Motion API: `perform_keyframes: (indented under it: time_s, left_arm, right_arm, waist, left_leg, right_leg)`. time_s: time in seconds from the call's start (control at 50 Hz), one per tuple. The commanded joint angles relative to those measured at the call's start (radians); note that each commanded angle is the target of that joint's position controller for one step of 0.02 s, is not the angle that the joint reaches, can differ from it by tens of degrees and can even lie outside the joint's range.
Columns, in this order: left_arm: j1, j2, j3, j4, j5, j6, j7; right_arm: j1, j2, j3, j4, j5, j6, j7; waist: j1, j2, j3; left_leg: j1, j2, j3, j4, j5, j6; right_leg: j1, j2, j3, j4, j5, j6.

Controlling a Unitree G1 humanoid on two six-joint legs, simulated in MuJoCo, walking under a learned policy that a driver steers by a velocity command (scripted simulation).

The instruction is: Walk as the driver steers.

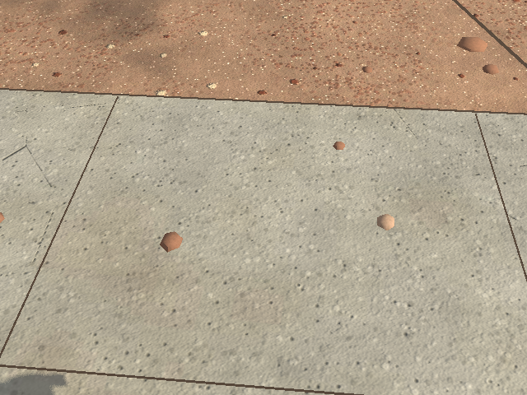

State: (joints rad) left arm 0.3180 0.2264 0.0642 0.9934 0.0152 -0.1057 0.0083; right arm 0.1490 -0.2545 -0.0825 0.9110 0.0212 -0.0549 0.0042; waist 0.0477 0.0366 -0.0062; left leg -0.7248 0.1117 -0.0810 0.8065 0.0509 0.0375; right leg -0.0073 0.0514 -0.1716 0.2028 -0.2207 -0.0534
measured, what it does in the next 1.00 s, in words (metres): walks ahead: left foot, then right foot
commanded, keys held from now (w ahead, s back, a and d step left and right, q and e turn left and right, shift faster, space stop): w+q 0.24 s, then q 0.24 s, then e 0.52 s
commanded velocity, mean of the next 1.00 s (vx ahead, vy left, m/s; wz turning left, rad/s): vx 0.23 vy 0.00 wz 0.19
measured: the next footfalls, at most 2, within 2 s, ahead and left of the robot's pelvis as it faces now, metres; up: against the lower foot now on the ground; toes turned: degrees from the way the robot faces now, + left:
left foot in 0.20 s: +0.28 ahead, +0.14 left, +0.00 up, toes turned +10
right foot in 0.64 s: +0.52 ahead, +0.00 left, +0.00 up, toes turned +20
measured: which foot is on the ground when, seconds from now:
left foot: up 0.00-0.18, down 0.20-0.66, up 0.68-0.98, down 1.00-1.00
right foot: down 0.00-0.22, up 0.24-0.62, down 0.64-1.00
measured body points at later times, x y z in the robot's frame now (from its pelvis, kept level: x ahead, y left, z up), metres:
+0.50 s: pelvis +0.26 +0.07 +0.00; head +0.31 +0.10 +0.44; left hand +0.37 +0.38 -0.11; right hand +0.43 -0.18 -0.11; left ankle +0.25 +0.13 -0.75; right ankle +0.44 -0.08 -0.68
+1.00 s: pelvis +0.36 +0.09 -0.01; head +0.40 +0.10 +0.43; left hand +0.44 +0.39 -0.13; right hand +0.55 -0.16 -0.12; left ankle +0.35 +0.21 -0.74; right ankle +0.48 -0.01 -0.75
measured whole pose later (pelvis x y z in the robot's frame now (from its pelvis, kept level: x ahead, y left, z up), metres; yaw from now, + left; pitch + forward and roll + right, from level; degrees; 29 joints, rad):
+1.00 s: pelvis +0.36 +0.09 -0.01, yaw +9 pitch +2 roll +0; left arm 0.17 0.29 0.09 0.75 -0.01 0.03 0.03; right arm 0.15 -0.27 -0.07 0.77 0.01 0.01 -0.03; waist 0.03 -0.02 0.04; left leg -0.33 -0.04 -0.08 0.57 -0.32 -0.02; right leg -0.43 0.08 0.17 0.46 -0.07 0.00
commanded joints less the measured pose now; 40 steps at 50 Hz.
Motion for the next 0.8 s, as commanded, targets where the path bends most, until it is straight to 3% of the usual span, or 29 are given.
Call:
perform_keyframes:
  time_s: [0.02, 0.1, 0.14, 0.16, 0.18, 0.2, 0.22, 0.24, 0.26, 0.28, 0.3, 0.32, 0.34, 0.38, 0.44, 0.5, 0.56, 0.6, 0.64, 0.66, 0.68, 0.7, 0.72, 0.76, 0.78, 0.8]
  left_arm:
    - [-0.002, 0.152, 0.028, -0.045, -0.007, -0.006, 0.014]
    - [0.037, 0.175, 0.038, -0.033, -0.02, 0.026, 0.018]
    - [0.003, 0.205, 0.046, -0.05, -0.027, 0.039, 0.025]
    - [-0.012, 0.221, 0.05, -0.058, -0.029, 0.047, 0.03]
    - [-0.034, 0.231, 0.051, -0.067, -0.03, 0.054, 0.033]
    - [-0.048, 0.227, 0.047, -0.081, -0.031, 0.052, 0.034]
    - [0.021, 0.114, 0.014, -0.122, 0.003, 0.031, 0.02]
    - [0.016, 0.08, -0.007, -0.155, -0.016, -0.017, 0.001]
    - [-0.118, 0.155, 0.014, -0.186, -0.056, -0.048, -0.011]
    - [-0.152, 0.158, 0.013, -0.197, -0.061, -0.058, -0.011]
    - [-0.146, 0.16, 0.02, -0.181, -0.037, -0.054, -0.001]
    - [-0.129, 0.175, 0.032, -0.179, -0.017, -0.038, 0.008]
    - [-0.113, 0.174, 0.037, -0.184, -0.013, -0.017, 0.011]
    - [-0.1, 0.138, 0.033, -0.198, -0.005, 0.011, 0.019]
    - [-0.169, 0.114, 0.023, -0.233, 0.001, 0.027, 0.027]
    - [-0.235, 0.109, 0.014, -0.253, -0.008, 0.03, 0.014]
    - [-0.269, 0.116, 0.007, -0.255, -0.008, 0.022, -0.009]
    - [-0.258, 0.136, 0.012, -0.253, 0.0, 0.01, -0.021]
    - [-0.202, 0.153, 0.018, -0.235, 0.01, -0.004, -0.026]
    - [-0.188, 0.202, 0.026, -0.24, 0.02, -0.007, -0.021]
    - [-0.188, 0.241, 0.03, -0.249, 0.033, -0.002, -0.019]
    - [-0.149, 0.185, 0.022, -0.243, 0.018, 0.016, -0.018]
    - [-0.117, 0.148, 0.009, -0.235, -0.003, 0.029, -0.02]
    - [-0.135, 0.211, 0.027, -0.252, -0.019, 0.051, -0.021]
    - [-0.166, 0.239, 0.038, -0.267, -0.02, 0.061, -0.015]
    - [-0.195, 0.235, 0.04, -0.28, -0.019, 0.073, -0.006]
  right_arm:
    - [-0.113, -0.018, 0.008, -0.089, -0.004, -0.01, 0.018]
    - [-0.189, -0.02, 0.013, -0.157, 0.0, -0.008, 0.045]
    - [-0.154, -0.049, 0.0, -0.176, 0.002, -0.005, 0.057]
    - [-0.093, -0.076, -0.013, -0.173, 0.003, -0.003, 0.059]
    - [0.033, -0.119, -0.037, -0.149, 0.007, -0.002, 0.058]
    - [0.197, -0.189, -0.072, -0.111, 0.006, 0.002, 0.042]
    - [0.278, -0.298, -0.099, -0.095, 0.006, 0.007, 0.022]
    - [0.278, -0.292, -0.083, -0.118, -0.001, -0.005, 0.025]
    - [0.257, -0.219, -0.061, -0.125, -0.017, -0.011, 0.026]
    - [0.18, -0.177, -0.049, -0.14, -0.016, -0.018, 0.025]
    - [0.097, -0.148, -0.04, -0.162, -0.012, -0.019, 0.026]
    - [0.049, -0.126, -0.033, -0.18, -0.013, -0.017, 0.021]
    - [0.032, -0.121, -0.029, -0.192, -0.019, -0.013, 0.017]
    - [0.035, -0.157, -0.037, -0.198, -0.022, -0.012, 0.007]
    - [0.063, -0.186, -0.047, -0.2, -0.011, 0.006, -0.015]
    - [0.073, -0.17, -0.041, -0.208, -0.001, 0.034, -0.033]
    - [0.1, -0.129, -0.021, -0.191, -0.018, 0.038, -0.039]
    - [0.098, -0.104, -0.006, -0.176, -0.031, 0.028, -0.035]
    - [0.085, -0.097, 0.003, -0.165, -0.032, 0.018, -0.032]
    - [0.116, -0.098, 0.003, -0.167, -0.045, 0.009, -0.032]
    - [0.232, -0.089, 0.005, -0.158, -0.048, 0.001, -0.033]
    - [0.214, -0.116, 0.004, -0.155, -0.05, 0.005, -0.037]
    - [0.132, -0.148, -0.003, -0.182, -0.037, 0.023, -0.037]
    - [0.06, -0.149, -0.011, -0.199, -0.021, 0.066, -0.044]
    - [0.05, -0.143, -0.014, -0.201, -0.019, 0.08, -0.046]
    - [0.047, -0.132, -0.014, -0.201, -0.019, 0.085, -0.05]
  waist:
    - [0.013, -0.071, 0.091]
    - [0.024, -0.075, 0.111]
    - [-0.018, -0.115, 0.064]
    - [-0.059, -0.14, 0.018]
    - [-0.132, -0.142, -0.051]
    - [-0.216, -0.1, -0.137]
    - [-0.164, 0.137, -0.238]
    - [-0.132, 0.17, -0.374]
    - [-0.175, 0.081, -0.288]
    - [-0.141, 0.03, -0.174]
    - [-0.088, -0.054, -0.104]
    - [-0.051, -0.058, -0.074]
    - [-0.026, -0.045, -0.067]
    - [-0.005, -0.026, -0.064]
    - [-0.021, 0.017, -0.083]
    - [-0.054, 0.062, -0.121]
    - [-0.09, 0.074, -0.12]
    - [-0.08, 0.076, -0.105]
    - [-0.04, 0.054, -0.102]
    - [-0.057, -0.006, -0.137]
    - [-0.116, -0.146, -0.208]
    - [-0.068, -0.242, -0.262]
    - [-0.036, -0.257, -0.236]
    - [-0.024, -0.145, -0.156]
    - [-0.035, -0.126, -0.115]
    - [-0.047, -0.13, -0.098]
  left_leg:
    - [0.005, -0.004, 0.057, -0.105, 0.072, 0.005]
    - [-0.039, -0.03, 0.12, -0.174, -0.07, 0.035]
    - [0.075, -0.086, 0.182, -0.179, -0.172, 0.069]
    - [0.173, -0.125, 0.21, -0.169, -0.224, 0.09]
    - [0.343, -0.165, 0.222, -0.205, -0.216, 0.119]
    - [0.623, -0.162, 0.15, -0.273, -0.161, 0.164]
    - [0.993, 0.089, -0.289, -0.281, -0.183, 0.298]
    - [1.157, 0.243, -0.765, -0.469, -0.291, 0.431]
    - [1.108, 0.212, -0.64, -0.499, -0.167, 0.363]
    - [0.955, 0.177, -0.464, -0.479, 0.026, 0.323]
    - [0.785, 0.129, -0.331, -0.473, 0.196, 0.288]
    - [0.659, 0.099, -0.249, -0.48, 0.299, 0.268]
    - [0.575, 0.077, -0.215, -0.492, 0.357, 0.261]
    - [0.489, 0.044, -0.153, -0.497, 0.477, 0.258]
    - [0.463, -0.008, -0.102, -0.466, 0.5, 0.22]
    - [0.494, -0.028, -0.097, -0.434, 0.374, 0.167]
    - [0.543, 0.011, -0.125, -0.41, 0.273, 0.156]
    - [0.581, 0.046, -0.151, -0.364, 0.277, 0.152]
    - [0.586, 0.01, -0.129, -0.273, 0.251, 0.107]
    - [0.553, -0.061, -0.091, -0.183, 0.15, 0.064]
    - [0.431, -0.143, -0.046, -0.034, -0.12, 0.003]
    - [0.352, -0.177, 0.003, 0.095, -0.464, -0.052]
    - [0.259, -0.179, -0.007, 0.198, -0.717, -0.073]
    - [0.164, -0.162, -0.027, 0.336, -0.704, -0.088]
    - [0.159, -0.151, -0.027, 0.326, -0.651, -0.087]
    - [0.185, -0.143, -0.02, 0.264, -0.603, -0.085]
  right_leg:
    - [-0.04, -0.287, 0.042, -0.099, 0.309, -0.097]
    - [0.124, -0.341, 0.001, 0.0, 0.482, -0.087]
    - [0.146, -0.346, -0.031, 0.115, 0.807, -0.066]
    - [0.144, -0.344, -0.042, 0.219, 0.971, -0.054]
    - [0.106, -0.324, -0.056, 0.39, 1.034, -0.034]
    - [-0.054, -0.281, -0.066, 0.64, 0.878, 0.006]
    - [-0.466, -0.147, -0.047, 1.016, 0.138, 0.063]
    - [-0.705, 0.006, 0.184, 1.226, -0.379, 0.072]
    - [-0.803, -0.052, 0.272, 1.251, -0.323, 0.047]
    - [-0.798, -0.095, 0.259, 1.185, -0.241, 0.035]
    - [-0.731, -0.134, 0.249, 1.104, -0.195, 0.045]
    - [-0.652, -0.156, 0.242, 1.046, -0.174, 0.058]
    - [-0.591, -0.163, 0.241, 1.015, -0.163, 0.069]
    - [-0.554, -0.146, 0.218, 0.917, -0.119, 0.099]
    - [-0.546, -0.097, 0.203, 0.709, 0.02, 0.124]
    - [-0.502, -0.065, 0.204, 0.514, 0.191, 0.126]
    - [-0.464, -0.074, 0.21, 0.419, 0.267, 0.11]
    - [-0.44, -0.083, 0.215, 0.365, 0.221, 0.069]
    - [-0.325, -0.077, 0.204, 0.229, 0.361, 0.013]
    - [-0.212, -0.147, 0.291, 0.252, 0.714, -0.029]
    - [-0.037, -0.275, 0.432, 0.312, 0.972, -0.17]
    - [0.008, -0.365, 0.576, 0.266, 0.945, -0.279]
    - [0.013, -0.388, 0.68, 0.208, 0.758, -0.304]
    - [-0.065, -0.349, 0.705, 0.151, 0.354, -0.246]
    - [-0.136, -0.325, 0.676, 0.122, 0.239, -0.216]
    - [-0.191, -0.284, 0.636, 0.098, 0.14, -0.183]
